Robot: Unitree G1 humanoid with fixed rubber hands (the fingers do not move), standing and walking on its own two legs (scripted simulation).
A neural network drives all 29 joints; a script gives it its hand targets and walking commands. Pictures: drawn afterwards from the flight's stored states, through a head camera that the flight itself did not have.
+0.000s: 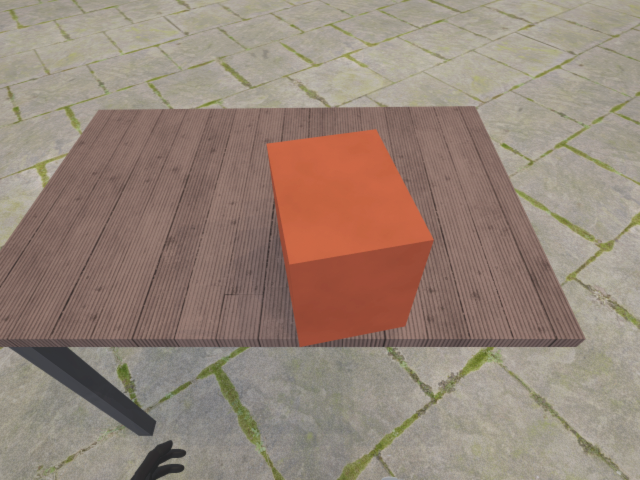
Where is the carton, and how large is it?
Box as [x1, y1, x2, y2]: [267, 129, 433, 346]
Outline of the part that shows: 375,129 267,144 279,234 300,346 405,325 433,239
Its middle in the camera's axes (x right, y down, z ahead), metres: +0.03 +0.00 +0.56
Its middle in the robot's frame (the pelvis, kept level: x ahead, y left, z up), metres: +0.44 -0.01 +0.05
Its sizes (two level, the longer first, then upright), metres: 0.217 0.161 0.201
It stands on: a table, 0.70 m high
